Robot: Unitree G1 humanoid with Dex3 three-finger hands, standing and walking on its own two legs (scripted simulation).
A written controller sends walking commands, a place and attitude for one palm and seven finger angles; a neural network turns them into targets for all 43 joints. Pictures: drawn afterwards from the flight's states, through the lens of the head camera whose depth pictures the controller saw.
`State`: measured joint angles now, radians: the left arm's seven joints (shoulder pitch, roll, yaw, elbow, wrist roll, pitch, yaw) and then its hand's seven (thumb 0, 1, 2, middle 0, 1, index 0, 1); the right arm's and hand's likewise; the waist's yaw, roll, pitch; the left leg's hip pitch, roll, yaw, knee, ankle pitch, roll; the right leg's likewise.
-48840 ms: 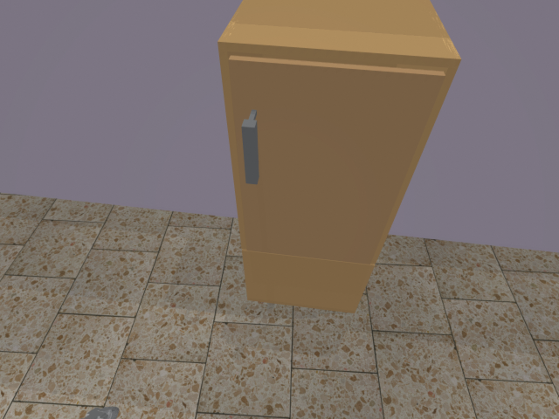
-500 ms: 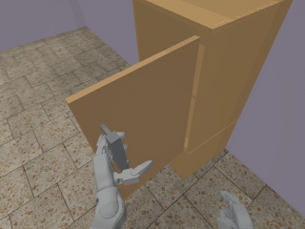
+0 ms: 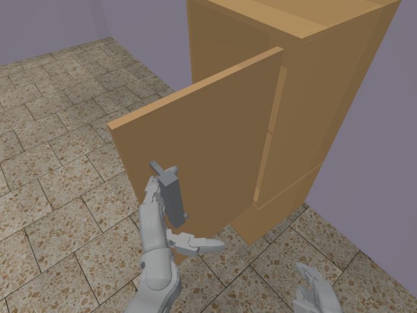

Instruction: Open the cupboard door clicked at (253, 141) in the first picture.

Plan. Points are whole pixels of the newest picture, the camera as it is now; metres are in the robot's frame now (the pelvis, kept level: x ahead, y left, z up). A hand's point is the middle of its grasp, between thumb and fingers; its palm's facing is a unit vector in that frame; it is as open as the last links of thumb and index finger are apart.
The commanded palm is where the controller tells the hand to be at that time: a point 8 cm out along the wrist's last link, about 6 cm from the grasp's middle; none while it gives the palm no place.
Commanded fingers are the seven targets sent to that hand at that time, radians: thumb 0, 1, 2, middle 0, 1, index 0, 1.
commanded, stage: slide the hand sideways off the handle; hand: left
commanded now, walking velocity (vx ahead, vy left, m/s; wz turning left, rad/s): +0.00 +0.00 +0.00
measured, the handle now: (166, 194) +0.32 +0.10 +0.08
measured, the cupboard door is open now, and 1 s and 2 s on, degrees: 94 99 99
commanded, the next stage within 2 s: draw the hand back to the body in 1.18 s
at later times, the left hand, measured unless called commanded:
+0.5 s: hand (183, 245) +0.22 +0.06 +0.08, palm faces -0.08 -1.00 +0.01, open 16.1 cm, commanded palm +0.20 +0.12 +0.08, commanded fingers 0.00 -0.50 0.30 -0.15 -0.30 -0.15 -0.30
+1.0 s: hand (149, 273) +0.18 +0.11 +0.08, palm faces -0.01 -1.00 -0.02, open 16.1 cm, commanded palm +0.15 +0.17 +0.08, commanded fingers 0.00 -0.50 0.30 -0.15 -0.30 -0.15 -0.30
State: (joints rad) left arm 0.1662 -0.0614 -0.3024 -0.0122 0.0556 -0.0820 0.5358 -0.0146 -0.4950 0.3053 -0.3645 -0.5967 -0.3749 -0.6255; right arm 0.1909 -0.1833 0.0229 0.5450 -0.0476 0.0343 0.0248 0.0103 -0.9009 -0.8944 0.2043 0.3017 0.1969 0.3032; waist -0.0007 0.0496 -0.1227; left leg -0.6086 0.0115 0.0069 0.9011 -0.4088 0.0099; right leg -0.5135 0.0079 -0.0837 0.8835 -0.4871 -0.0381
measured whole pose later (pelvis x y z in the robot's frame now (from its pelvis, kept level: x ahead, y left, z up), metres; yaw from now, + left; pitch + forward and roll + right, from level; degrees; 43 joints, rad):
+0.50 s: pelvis -0.01 +0.01 +0.00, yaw -1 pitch +6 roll +0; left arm 0.34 0.05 -0.28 -0.15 -0.01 -0.21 0.14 -0.02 -0.50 0.30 -0.19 -0.32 -0.19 -0.33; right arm 0.26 -0.20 0.05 0.45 -0.01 0.00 0.02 0.01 -0.90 -0.89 0.20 0.30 0.20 0.30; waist -0.01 0.04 -0.10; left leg -0.61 0.01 0.04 0.91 -0.40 0.02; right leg -0.54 0.00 -0.05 0.91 -0.48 -0.03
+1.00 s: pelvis +0.00 -0.01 -0.01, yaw +0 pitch +9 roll +0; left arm 0.64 0.14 -0.09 -0.33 -0.15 -0.31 -0.07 -0.02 -0.50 0.30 -0.18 -0.31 -0.19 -0.32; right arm 0.26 -0.23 0.01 0.42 0.01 -0.05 -0.01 0.01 -0.90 -0.89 0.20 0.30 0.20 0.30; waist 0.02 0.05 -0.12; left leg -0.68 0.02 0.00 0.97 -0.44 0.00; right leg -0.60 0.01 -0.09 0.97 -0.53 -0.05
